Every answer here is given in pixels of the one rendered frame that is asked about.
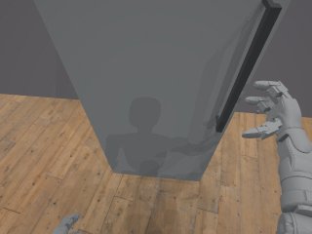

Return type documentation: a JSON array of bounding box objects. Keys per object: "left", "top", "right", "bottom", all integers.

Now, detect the fridge door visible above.
[{"left": 33, "top": 0, "right": 292, "bottom": 181}]

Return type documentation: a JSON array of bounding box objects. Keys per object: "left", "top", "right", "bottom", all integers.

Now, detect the robot right forearm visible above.
[{"left": 275, "top": 128, "right": 312, "bottom": 217}]

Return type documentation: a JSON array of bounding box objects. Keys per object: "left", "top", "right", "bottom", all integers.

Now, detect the robot right upper arm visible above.
[{"left": 275, "top": 212, "right": 312, "bottom": 234}]

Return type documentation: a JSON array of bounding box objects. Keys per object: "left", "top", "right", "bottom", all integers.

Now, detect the right robot hand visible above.
[{"left": 242, "top": 81, "right": 302, "bottom": 140}]

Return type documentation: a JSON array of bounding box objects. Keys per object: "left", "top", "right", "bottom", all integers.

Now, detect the handle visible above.
[{"left": 215, "top": 0, "right": 282, "bottom": 133}]

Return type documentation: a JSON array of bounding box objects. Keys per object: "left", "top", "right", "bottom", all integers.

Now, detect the left robot hand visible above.
[{"left": 52, "top": 213, "right": 80, "bottom": 234}]

